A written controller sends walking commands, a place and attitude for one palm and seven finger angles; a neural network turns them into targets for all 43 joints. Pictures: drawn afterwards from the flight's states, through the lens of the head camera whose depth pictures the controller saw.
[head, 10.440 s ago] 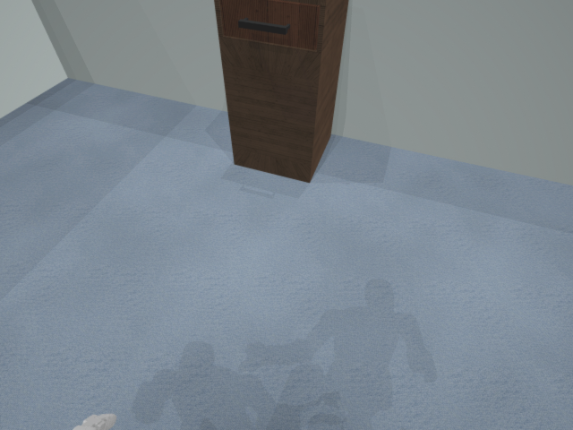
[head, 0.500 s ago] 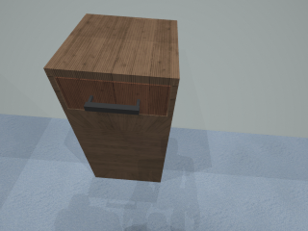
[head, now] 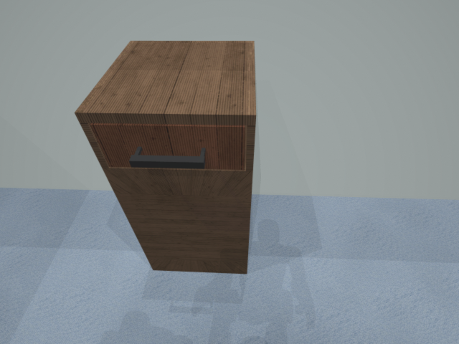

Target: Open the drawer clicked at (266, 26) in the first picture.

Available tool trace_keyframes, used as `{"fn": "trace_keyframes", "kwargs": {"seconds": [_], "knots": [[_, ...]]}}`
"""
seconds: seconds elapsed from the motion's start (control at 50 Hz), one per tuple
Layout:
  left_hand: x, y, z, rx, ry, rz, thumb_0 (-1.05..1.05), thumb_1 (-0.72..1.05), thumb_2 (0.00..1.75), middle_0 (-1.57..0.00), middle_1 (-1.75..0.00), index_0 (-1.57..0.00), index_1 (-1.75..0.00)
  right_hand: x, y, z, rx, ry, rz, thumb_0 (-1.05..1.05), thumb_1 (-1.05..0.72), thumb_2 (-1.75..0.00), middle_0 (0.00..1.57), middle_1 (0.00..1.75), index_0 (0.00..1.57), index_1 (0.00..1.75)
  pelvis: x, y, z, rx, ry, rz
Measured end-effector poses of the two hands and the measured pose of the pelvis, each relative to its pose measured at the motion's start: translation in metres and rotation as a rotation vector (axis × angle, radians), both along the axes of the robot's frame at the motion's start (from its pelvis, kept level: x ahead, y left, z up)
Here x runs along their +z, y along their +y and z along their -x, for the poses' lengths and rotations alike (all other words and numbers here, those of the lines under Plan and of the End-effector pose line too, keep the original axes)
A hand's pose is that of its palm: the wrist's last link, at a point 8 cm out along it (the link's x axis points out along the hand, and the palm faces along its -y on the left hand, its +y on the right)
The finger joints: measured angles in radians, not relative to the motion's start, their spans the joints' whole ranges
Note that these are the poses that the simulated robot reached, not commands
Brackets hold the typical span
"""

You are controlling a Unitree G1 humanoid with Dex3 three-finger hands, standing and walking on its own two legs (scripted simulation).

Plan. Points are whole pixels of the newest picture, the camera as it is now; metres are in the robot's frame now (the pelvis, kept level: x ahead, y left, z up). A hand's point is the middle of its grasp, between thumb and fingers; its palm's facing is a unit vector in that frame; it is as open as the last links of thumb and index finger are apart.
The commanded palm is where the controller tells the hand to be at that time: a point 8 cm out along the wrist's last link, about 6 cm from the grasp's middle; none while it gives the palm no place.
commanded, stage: come to a stop and stand still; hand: left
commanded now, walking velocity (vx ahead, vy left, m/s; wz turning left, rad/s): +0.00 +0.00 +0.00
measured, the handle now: (169, 156) +0.56 +0.19 -0.01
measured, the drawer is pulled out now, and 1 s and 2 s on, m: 0.00 0.00 0.00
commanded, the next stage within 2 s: look again from close up in 0.32 s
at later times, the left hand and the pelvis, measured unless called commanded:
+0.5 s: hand out of the picture -0.01 +0.14 -0.17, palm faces +0.02 -0.99 -0.17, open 7.4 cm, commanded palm none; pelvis +0.01 -0.02 +0.01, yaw +1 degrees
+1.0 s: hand out of the picture +0.02 +0.14 -0.17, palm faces +0.05 -0.98 -0.18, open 7.3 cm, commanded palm +0.12 +0.19 -0.07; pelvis +0.03 -0.02 +0.00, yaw +1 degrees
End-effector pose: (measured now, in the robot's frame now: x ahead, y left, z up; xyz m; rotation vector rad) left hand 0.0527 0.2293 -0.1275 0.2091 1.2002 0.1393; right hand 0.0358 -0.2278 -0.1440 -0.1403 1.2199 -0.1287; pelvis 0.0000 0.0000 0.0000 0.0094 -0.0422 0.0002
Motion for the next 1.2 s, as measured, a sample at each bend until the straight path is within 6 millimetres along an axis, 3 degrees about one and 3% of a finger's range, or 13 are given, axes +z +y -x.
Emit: {"fn": "trace_keyframes", "kwargs": {"seconds": [0.28,0.44,0.56,0.76,1.02,1.06,1.1,1.14,1.2], "knots": [[-0.005,-0.014,0.059,0.045,0.154,0.021,0.00,0.91,0.90,-0.20,-0.30,-0.20,-0.29,-0.002,-0.002,0.055,0.000,0.173,-0.021,0.00,-0.92,-0.89,0.20,0.30,0.20,0.30,0.004,-0.011,0.005,0.007,0.011,-0.004],[-0.010,-0.030,0.072,0.068,0.219,0.057,0.00,0.90,0.90,-0.20,-0.30,-0.20,-0.29,-0.001,0.002,0.073,-0.016,0.258,-0.029,0.00,-0.91,-0.89,0.20,0.30,0.20,0.30,0.005,-0.015,-0.002,0.013,0.017,-0.002],[-0.013,-0.040,0.065,0.074,0.218,0.077,0.00,0.91,0.90,-0.20,-0.30,-0.20,-0.29,-0.001,0.007,0.066,-0.020,0.258,-0.036,0.00,-0.91,-0.89,0.20,0.30,0.20,0.30,0.005,-0.017,-0.009,0.016,0.019,0.000],[-0.013,-0.040,0.052,0.089,0.203,0.066,0.01,0.92,0.90,-0.20,-0.30,-0.20,-0.29,-0.003,0.010,0.032,-0.006,0.201,-0.047,0.00,-0.91,-0.89,0.20,0.30,0.20,0.30,0.005,-0.020,-0.021,0.019,0.022,0.001],[-0.012,-0.041,0.040,0.096,0.201,0.052,0.01,0.92,0.90,-0.20,-0.30,-0.20,-0.29,-0.003,-0.002,0.013,-0.001,0.195,-0.023,0.01,-0.92,-0.89,0.20,0.30,0.20,0.30,0.004,-0.023,-0.033,0.018,0.031,0.006],[0.003,-0.031,0.018,-0.014,0.103,-0.028,0.03,0.94,0.90,-0.21,-0.30,-0.21,-0.30,0.000,-0.011,0.004,-0.006,0.114,0.016,0.02,-0.93,-0.89,0.20,0.30,0.20,0.30,0.002,-0.022,-0.032,-0.009,0.032,0.006],[0.036,-0.015,-0.018,-0.086,-0.097,-0.164,0.05,0.95,0.90,-0.21,-0.31,-0.21,-0.30,0.005,-0.023,-0.015,-0.040,-0.037,0.051,0.02,-0.94,-0.89,0.20,0.30,0.20,0.30,0.001,-0.021,-0.031,-0.010,0.041,-0.004],[0.071,-0.006,-0.059,-0.202,-0.278,-0.314,0.05,0.93,0.89,-0.21,-0.32,-0.21,-0.32,0.010,-0.033,-0.041,-0.036,-0.182,0.073,0.02,-0.94,-0.89,0.20,0.30,0.20,0.30,-0.002,-0.019,-0.027,0.000,0.057,-0.010],[0.119,-0.010,-0.117,-0.442,-0.524,-0.585,0.04,0.87,0.87,-0.21,-0.35,-0.21,-0.34,0.020,-0.045,-0.087,0.019,-0.366,0.095,0.02,-0.93,-0.89,0.20,0.30,0.20,0.30,-0.008,-0.017,-0.019,0.001,0.106,-0.018]]}}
